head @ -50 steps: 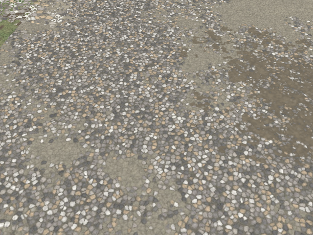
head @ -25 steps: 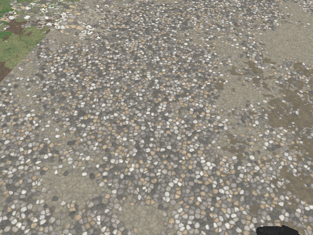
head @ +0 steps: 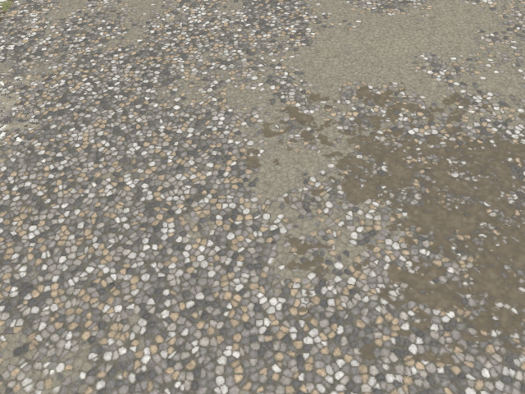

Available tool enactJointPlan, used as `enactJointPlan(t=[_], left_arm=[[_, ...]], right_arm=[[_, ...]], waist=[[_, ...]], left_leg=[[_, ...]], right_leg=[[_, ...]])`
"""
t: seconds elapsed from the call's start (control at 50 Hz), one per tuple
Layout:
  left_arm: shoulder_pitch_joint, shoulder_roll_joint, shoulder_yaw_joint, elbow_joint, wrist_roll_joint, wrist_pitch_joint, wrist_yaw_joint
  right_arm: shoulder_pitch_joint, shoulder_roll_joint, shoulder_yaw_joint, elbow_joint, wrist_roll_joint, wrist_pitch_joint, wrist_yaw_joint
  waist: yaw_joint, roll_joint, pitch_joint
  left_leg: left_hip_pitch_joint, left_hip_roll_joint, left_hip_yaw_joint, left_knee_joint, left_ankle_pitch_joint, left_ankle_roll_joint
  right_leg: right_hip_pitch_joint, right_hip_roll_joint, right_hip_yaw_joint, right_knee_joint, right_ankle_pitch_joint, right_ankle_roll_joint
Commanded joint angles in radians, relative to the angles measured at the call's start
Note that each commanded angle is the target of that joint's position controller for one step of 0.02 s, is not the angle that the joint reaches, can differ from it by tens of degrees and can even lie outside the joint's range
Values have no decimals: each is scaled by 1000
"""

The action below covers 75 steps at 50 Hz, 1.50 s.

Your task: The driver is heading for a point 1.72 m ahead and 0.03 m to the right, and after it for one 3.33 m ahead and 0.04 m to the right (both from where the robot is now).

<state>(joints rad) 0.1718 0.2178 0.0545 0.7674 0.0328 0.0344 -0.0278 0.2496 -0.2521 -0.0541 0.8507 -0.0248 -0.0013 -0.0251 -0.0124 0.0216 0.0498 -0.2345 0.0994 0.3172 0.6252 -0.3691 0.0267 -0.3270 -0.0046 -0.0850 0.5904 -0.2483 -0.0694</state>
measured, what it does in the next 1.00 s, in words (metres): steps on the spot: left foot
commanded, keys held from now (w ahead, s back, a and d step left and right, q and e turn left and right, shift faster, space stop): e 0.16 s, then no key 0.84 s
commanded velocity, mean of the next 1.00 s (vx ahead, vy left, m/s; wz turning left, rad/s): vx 0.01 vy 0.00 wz -0.22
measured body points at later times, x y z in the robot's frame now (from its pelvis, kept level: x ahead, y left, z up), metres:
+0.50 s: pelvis +0.00 +0.01 +0.01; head +0.02 +0.03 +0.46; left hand +0.16 +0.25 -0.12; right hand +0.05 -0.26 -0.11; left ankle +0.02 +0.12 -0.73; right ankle +0.03 -0.08 -0.72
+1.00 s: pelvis -0.01 +0.02 +0.02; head -0.01 +0.02 +0.47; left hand +0.08 +0.26 -0.13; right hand +0.00 -0.24 -0.12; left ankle +0.02 +0.12 -0.73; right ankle -0.03 -0.10 -0.73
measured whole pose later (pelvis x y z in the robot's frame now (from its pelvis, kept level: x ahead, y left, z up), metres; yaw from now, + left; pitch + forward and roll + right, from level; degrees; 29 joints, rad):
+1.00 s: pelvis -0.01 +0.02 +0.02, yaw -11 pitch -2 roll +0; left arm 0.23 0.23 0.01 1.04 0.01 0.01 0.03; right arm 0.22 -0.23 -0.02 0.98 -0.01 0.00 -0.02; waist 0.00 0.00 0.04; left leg -0.15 -0.02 0.01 0.38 -0.20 0.03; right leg -0.14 0.03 0.07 0.37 -0.19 -0.01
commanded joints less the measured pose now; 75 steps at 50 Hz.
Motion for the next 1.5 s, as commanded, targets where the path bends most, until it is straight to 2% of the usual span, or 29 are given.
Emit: enactJointPlan(t=[0.02, 0.04, 0.06, 0.08, 0.1, 0.12, 0.14, 0.18, 0.3, 0.36, 0.4, 0.44, 0.46, 0.48, 0.5, 0.52, 0.54, 0.56, 0.58, 0.62, 0.66, 0.68, 0.7, 0.72, 0.74, 0.8, 1.08, 1.28, 1.5], left_arm=[[174, 316, 83, -42, -13, -26, 22], [230, 279, 83, -21, -32, -20, 26], [175, 236, 68, -26, -30, -12, 33], [94, 198, 55, -40, -24, -2, 39], [35, 175, 48, -58, -31, 2, 44], [8, 156, 42, -70, -30, 2, 43], [18, 162, 42, -72, -30, -2, 38], [41, 184, 48, -68, -27, -13, 31], [70, 183, 40, -56, -9, -11, 31], [52, 188, 36, -51, -3, -7, 27], [37, 186, 32, -44, -5, -4, 28], [16, 169, 21, -36, -19, -1, 34], [36, 128, 8, -36, -21, -6, 36], [78, 67, -10, -39, -29, -11, 35], [37, 116, 3, -33, -20, -4, 38], [41, 130, 7, -17, -19, 1, 35], [43, 118, 5, -4, -20, 1, 31], [45, 115, 5, 8, -21, -1, 29], [49, 109, 2, 16, -14, -2, 28], [58, 89, -10, 42, -16, -10, 35], [48, 118, -9, 56, -13, -18, 45], [49, 140, -7, 66, -12, -22, 49], [46, 139, -3, 91, -29, -20, 49], [54, 115, -9, 102, -30, -22, 46], [55, 110, -12, 116, -26, -24, 47], [53, 117, -14, 154, -22, -28, 53], [82, 102, -31, 291, -23, -35, 60], [109, 73, -45, 346, -24, -37, 63], [139, 44, -54, 376, -25, -39, 68]], right_arm=[[23, -55, -16, -118, 8, 22, -4], [-22, -91, -19, -112, -2, 39, -6], [-33, -83, -21, -114, 9, 40, -3], [-39, -78, -20, -107, 16, 32, -2], [-40, -96, -26, -108, 3, 29, -2], [-17, -105, -29, -97, -10, 30, 1], [-2, -102, -30, -96, -11, 34, 4], [9, -84, -26, -97, 0, 42, 6], [-41, -72, -14, -116, 6, 53, 1], [-32, -71, -11, -115, 14, 46, -3], [-3, -67, -8, -107, 19, 39, -8], [62, -46, 0, -82, 16, 24, -13], [52, -83, -1, -89, -1, 10, -18], [8, -145, -3, -114, -12, -1, -19], [-55, -149, -4, -114, -5, -3, -9], [-96, -95, 12, -122, -2, -10, -1], [-115, -80, 19, -115, 3, -16, 0], [-114, -86, 19, -109, 3, -15, -2], [-98, -93, 20, -98, 10, -18, -6], [-55, -109, 15, -75, 14, -17, -7], [-30, -105, 13, -66, 16, -16, -5], [-2, -104, 10, -61, 14, -15, 0], [3, -79, 14, -45, 20, -12, 2], [-20, -88, 13, -33, 17, -8, -1], [-35, -84, 12, -29, 16, -5, -2], [-38, -82, 11, -4, 13, -3, 2], [3, -66, 24, 147, 15, -3, 0], [49, -40, 38, 215, 15, -4, -5], [82, -9, 46, 256, 14, -6, -10]], waist=[[64, -356, -133], [93, -165, -153], [62, -137, -103], [27, -107, -56], [8, -121, -46], [-3, -126, -71], [-5, -109, -100], [-4, -86, -127], [39, -145, -100], [42, -151, -92], [30, -147, -89], [-13, -108, -82], [6, -21, -80], [49, 135, -97], [39, 187, -37], [52, 137, -24], [59, 133, -15], [58, 142, -17], [54, 149, -27], [43, 109, -65], [21, 76, -91], [-7, 49, -84], [-7, -16, -52], [14, -4, -34], [15, -17, -29], [8, -43, -25], [12, -21, 1], [11, -22, 11], [9, -22, 16]], left_leg=[[-332, -102, -136, 415, -335, -56], [-352, -71, -276, 540, -309, -66], [-366, -62, -304, 561, -228, -66], [-362, -46, -328, 513, -135, -62], [-355, -43, -333, 476, -76, -60], [-326, -59, -324, 484, -40, -61], [-308, -72, -325, 488, -28, -63], [-297, -78, -330, 446, -21, -68], [-213, -83, -328, 233, -35, -57], [-121, -104, -316, 126, -55, -36], [-50, -116, -306, 17, -37, -19], [105, -116, -302, -251, 125, 5], [153, -7, -433, -357, 131, 26], [172, 190, -660, -438, 172, 82], [-49, 256, -682, -422, 272, 169], [-79, 207, -626, -423, 282, 175], [-70, 157, -566, -406, 283, 147], [-34, 109, -516, -381, 314, 120], [16, 90, -491, -347, 400, 110], [97, 69, -459, -282, 534, 96], [91, 51, -466, -268, 448, 58], [56, 26, -461, -279, 380, 44], [66, -8, -431, -308, 311, 34], [87, -12, -422, -297, 274, 29], [94, -12, -418, -294, 260, 28], [95, -8, -421, -300, 237, 32], [70, -17, -422, -331, 166, 23], [58, -19, -420, -324, 171, 21], [56, -21, -418, -313, 193, 21]], right_leg=[[280, -412, 610, -262, 683, -265], [293, -389, 536, -251, 661, -306], [238, -331, 453, -252, 584, -282], [185, -258, 385, -273, 485, -228], [175, -212, 352, -278, 447, -191], [171, -182, 326, -271, 490, -180], [178, -177, 323, -264, 519, -179], [196, -175, 328, -264, 495, -179], [155, -173, 373, -301, 224, -175], [115, -174, 396, -288, 196, -167], [102, -175, 418, -267, 217, -153], [35, -144, 408, -221, 189, -94], [-15, -95, 379, -170, 102, -34], [-73, 25, 259, -61, -64, 13], [33, 74, 170, 1, -205, 29], [91, 52, 180, 51, -182, 33], [99, 53, 174, 36, -136, 35], [99, 52, 160, 17, -98, 39], [98, 46, 151, -28, -64, 45], [139, 38, 139, -170, 43, 60], [213, -19, 194, -221, 181, 66], [245, -55, 221, -199, 253, 66], [184, -45, 223, -195, 216, 56], [153, -41, 228, -222, 177, 54], [141, -43, 231, -239, 167, 52], [144, -47, 238, -261, 155, 46], [141, -59, 243, -296, 90, 30], [132, -57, 235, -291, 92, 28], [126, -56, 227, -279, 109, 29]])
Keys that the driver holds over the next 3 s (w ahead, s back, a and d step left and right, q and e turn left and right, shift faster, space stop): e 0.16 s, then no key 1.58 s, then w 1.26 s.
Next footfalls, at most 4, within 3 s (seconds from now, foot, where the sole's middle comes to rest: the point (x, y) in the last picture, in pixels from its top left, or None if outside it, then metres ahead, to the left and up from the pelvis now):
0.46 left None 0.06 0.11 -0.76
2.46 left None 0.42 -0.01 -0.76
3.00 right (368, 305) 0.70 -0.23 -0.76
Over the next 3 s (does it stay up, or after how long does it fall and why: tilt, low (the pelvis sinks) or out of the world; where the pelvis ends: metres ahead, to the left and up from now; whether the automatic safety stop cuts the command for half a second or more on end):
stays up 0.55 -0.12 0.00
